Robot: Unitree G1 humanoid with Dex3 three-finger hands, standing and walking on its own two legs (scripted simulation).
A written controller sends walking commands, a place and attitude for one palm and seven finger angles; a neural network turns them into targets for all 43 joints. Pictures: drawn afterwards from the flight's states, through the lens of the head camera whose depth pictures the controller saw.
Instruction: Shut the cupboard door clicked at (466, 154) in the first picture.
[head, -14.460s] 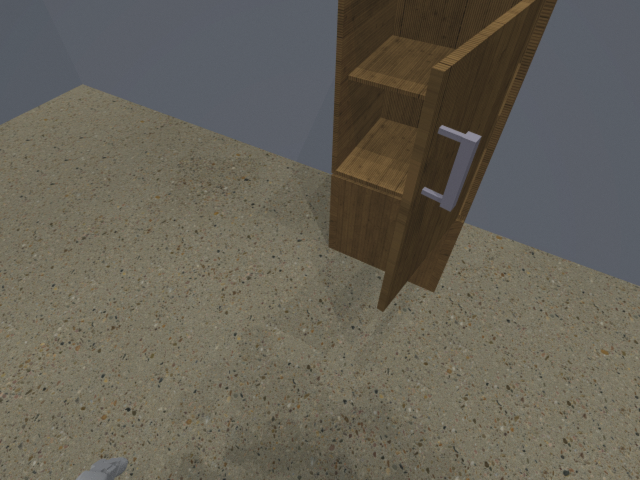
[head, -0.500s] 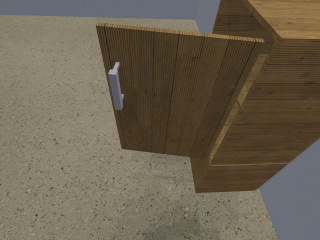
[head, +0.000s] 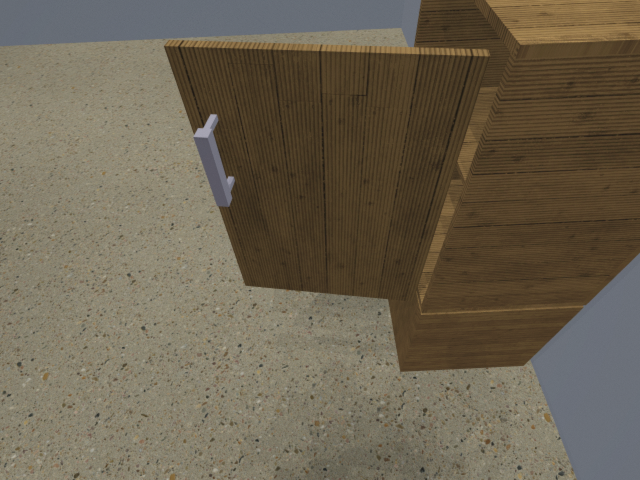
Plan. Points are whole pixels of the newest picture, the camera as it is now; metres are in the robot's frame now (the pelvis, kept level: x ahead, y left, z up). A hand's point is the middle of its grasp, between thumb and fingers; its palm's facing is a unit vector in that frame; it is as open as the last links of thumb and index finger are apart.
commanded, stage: come to a stop and stand still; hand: left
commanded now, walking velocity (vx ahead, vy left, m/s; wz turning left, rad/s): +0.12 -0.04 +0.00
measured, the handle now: (218, 162) +0.54 +0.22 +0.07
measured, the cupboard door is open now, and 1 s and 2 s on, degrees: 81 81 81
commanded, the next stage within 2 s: look again from close up in 0.32 s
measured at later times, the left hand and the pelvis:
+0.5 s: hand out of the picture +0.01 +0.19 -0.18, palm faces -0.01 -0.97 -0.23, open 7.3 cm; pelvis -0.01 +0.01 -0.01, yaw -1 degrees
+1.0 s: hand out of the picture -0.03 +0.19 -0.18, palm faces +0.03 -0.98 -0.18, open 7.4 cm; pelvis -0.02 +0.02 +0.00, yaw +0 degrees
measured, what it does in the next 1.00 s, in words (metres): steps on the spot: left foot, then right foot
